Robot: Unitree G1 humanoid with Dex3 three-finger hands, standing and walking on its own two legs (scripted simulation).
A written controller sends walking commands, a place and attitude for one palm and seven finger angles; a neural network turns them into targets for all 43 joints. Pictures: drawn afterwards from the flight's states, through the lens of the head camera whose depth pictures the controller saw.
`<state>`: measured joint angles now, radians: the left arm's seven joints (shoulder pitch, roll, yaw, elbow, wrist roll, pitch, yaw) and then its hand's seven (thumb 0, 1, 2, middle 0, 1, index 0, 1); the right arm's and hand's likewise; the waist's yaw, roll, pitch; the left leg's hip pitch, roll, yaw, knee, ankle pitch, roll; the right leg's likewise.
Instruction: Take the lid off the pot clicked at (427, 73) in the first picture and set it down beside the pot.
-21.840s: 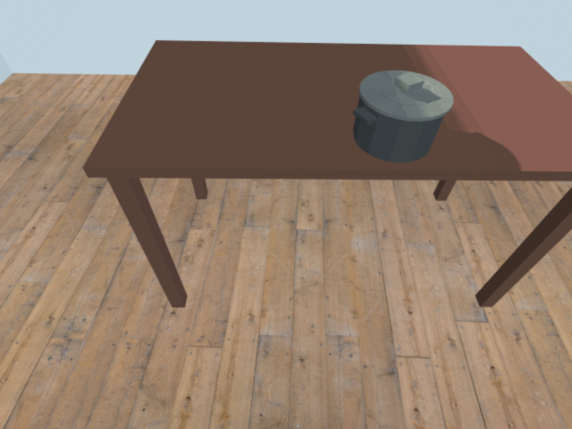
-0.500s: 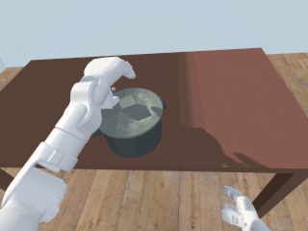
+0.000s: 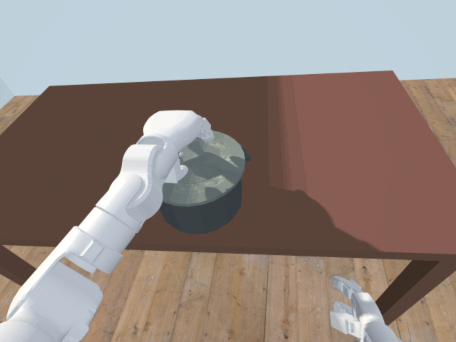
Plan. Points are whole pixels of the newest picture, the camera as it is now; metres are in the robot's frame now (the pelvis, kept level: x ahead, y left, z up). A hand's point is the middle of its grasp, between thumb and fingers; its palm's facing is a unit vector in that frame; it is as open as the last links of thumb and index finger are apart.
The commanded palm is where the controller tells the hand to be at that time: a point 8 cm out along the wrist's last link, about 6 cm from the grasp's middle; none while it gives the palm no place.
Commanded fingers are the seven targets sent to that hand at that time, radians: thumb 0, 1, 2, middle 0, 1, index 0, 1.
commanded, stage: lower the open fingers around the knob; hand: left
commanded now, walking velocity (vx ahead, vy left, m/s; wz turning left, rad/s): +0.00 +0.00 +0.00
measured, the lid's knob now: (192, 154) +0.43 +0.09 +0.11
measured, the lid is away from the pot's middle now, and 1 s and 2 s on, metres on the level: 0.01 0.01 0.00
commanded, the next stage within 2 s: close the fingers and squeeze the knob in 0.36 s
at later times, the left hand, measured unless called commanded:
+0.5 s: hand (184, 155) +0.41 +0.10 +0.13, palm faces -0.21 -0.06 -0.98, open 9.9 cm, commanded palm +0.38 +0.11 +0.19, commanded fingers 0.00 -0.23 1.38 -0.86 -0.08 -0.86 -0.08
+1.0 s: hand (186, 158) +0.40 +0.10 +0.13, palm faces -0.21 -0.06 -0.98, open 8.4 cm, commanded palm +0.38 +0.11 +0.19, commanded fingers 0.00 0.09 1.18 -0.77 -0.69 -0.77 -0.69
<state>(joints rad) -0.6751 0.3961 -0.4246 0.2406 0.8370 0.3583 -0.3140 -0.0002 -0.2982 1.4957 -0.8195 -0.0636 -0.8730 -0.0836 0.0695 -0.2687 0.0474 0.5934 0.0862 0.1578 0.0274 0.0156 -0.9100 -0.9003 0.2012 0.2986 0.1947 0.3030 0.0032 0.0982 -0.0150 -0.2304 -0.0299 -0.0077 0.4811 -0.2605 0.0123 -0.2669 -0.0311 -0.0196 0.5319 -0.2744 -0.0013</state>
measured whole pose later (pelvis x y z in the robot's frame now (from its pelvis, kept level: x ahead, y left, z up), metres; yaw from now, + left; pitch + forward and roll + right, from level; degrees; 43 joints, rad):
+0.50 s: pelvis +0.00 +0.00 +0.00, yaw +0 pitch +2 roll +1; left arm -0.71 0.35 -0.40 0.37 0.84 0.35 -0.30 0.00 -0.30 1.49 -0.84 -0.07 -0.87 -0.08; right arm 0.10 -0.27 0.05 0.61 0.08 0.16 0.02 0.02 -0.91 -0.90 0.20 0.30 0.20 0.30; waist -0.02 0.09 -0.03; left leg -0.24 -0.03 -0.01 0.48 -0.26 0.01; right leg -0.28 -0.03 -0.02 0.53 -0.27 0.00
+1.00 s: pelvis +0.00 +0.00 +0.00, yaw +0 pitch +1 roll +1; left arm -0.71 0.34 -0.41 0.38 0.84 0.36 -0.28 0.00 -0.04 1.27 -0.79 -0.45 -0.81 -0.46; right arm 0.08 -0.25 0.05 0.60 0.08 0.16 0.03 0.01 -0.91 -0.90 0.20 0.30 0.20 0.30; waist -0.01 0.09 -0.03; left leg -0.24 -0.03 0.00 0.47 -0.26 0.02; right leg -0.28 -0.03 -0.01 0.52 -0.27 0.00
